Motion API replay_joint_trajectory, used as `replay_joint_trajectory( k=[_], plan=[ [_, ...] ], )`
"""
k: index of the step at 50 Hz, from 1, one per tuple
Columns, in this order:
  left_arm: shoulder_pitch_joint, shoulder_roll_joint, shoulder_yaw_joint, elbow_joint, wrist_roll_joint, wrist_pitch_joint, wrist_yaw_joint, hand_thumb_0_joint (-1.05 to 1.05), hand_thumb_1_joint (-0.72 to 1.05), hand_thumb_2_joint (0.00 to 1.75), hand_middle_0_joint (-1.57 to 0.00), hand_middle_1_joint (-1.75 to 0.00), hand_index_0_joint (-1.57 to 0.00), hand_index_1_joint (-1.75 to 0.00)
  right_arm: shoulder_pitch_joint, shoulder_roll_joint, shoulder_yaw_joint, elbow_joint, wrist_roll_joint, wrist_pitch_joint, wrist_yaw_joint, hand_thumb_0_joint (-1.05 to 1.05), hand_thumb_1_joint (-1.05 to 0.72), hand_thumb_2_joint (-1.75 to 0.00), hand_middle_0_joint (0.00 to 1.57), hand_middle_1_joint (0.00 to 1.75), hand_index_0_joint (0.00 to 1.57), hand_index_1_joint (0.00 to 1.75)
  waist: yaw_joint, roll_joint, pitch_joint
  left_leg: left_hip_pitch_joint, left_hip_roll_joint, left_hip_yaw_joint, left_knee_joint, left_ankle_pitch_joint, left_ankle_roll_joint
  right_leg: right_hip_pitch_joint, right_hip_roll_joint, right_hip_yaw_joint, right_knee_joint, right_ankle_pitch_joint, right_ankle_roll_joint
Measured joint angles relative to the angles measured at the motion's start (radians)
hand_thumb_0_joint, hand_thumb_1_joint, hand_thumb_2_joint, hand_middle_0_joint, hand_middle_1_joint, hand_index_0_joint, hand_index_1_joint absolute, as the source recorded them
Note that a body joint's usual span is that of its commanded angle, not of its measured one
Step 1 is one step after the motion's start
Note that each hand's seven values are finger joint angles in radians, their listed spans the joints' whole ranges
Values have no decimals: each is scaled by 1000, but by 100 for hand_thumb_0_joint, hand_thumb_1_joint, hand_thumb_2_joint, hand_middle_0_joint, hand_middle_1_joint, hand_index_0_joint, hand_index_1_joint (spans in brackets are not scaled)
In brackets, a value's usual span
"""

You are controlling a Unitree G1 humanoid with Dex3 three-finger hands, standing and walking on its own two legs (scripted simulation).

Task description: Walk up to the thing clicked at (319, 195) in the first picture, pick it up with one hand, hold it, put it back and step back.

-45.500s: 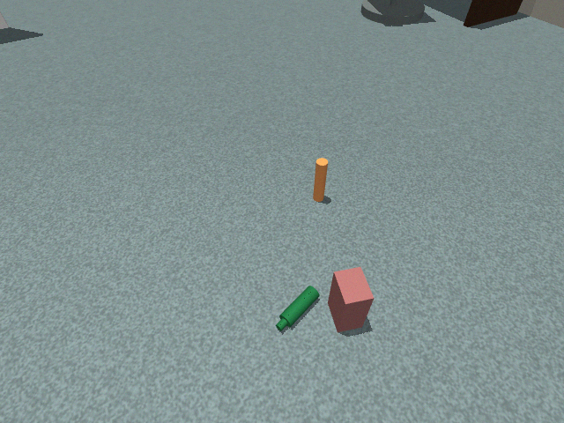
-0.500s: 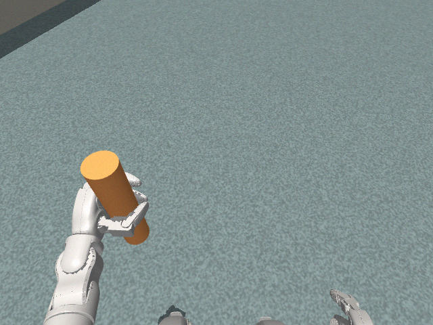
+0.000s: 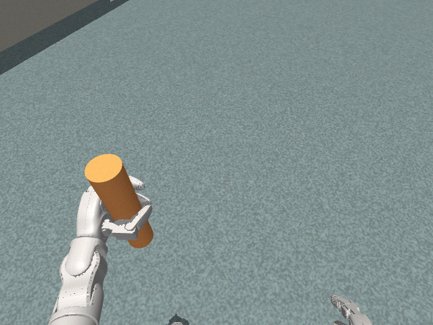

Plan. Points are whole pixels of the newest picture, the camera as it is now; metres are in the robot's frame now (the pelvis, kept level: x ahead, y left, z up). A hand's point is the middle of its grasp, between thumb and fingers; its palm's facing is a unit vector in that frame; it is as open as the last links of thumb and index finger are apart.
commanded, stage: hold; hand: left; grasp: from the side
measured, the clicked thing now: (125, 208) +0.33 +0.18 +0.04
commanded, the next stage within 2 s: none
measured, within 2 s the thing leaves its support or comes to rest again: neither
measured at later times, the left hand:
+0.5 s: hand (129, 214) +0.31 +0.17 +0.05, palm faces +0.02 -1.00 +0.01, open 7.2 cm
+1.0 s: hand (130, 211) +0.31 +0.16 +0.05, palm faces +0.02 -1.00 +0.02, open 7.2 cm
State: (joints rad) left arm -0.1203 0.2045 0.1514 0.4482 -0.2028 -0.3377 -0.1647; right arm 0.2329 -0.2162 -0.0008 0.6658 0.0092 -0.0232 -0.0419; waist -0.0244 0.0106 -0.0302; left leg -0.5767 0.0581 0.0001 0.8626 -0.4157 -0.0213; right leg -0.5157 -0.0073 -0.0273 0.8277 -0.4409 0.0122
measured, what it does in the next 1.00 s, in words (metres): stands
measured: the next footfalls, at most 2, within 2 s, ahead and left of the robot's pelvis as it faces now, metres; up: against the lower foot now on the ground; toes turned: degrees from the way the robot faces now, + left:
none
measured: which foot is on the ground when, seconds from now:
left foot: down 0.00-1.00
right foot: down 0.00-1.00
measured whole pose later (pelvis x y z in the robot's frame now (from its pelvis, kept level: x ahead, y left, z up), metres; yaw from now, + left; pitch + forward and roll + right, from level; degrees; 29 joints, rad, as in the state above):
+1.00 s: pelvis +0.00 +0.00 +0.01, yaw +0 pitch +6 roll -1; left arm -0.11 0.19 0.13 0.46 -0.20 -0.36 -0.15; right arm 0.22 -0.22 0.00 0.68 0.01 -0.04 -0.04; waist -0.02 0.01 -0.02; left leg -0.52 0.05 0.00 0.80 -0.38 -0.02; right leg -0.46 -0.01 -0.03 0.77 -0.41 0.01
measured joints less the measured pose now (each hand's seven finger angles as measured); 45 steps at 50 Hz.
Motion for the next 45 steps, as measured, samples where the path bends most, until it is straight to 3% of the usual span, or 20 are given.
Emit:
replay_joint_trajectory(
  k=[45],
  plan=[
    [-6, -9, -17, 25, 7, -15, 14, 1, -7, 114, -89, -108, -89, -109, -13, 1, 1, 12, 3, -21, 3, 1, -90, -90, 20, 30, 20, 30, 4, -2, 17, 60, -5, 2, -58, 33, 1, 58, -4, 1, -53, 31, 1]
  ],
)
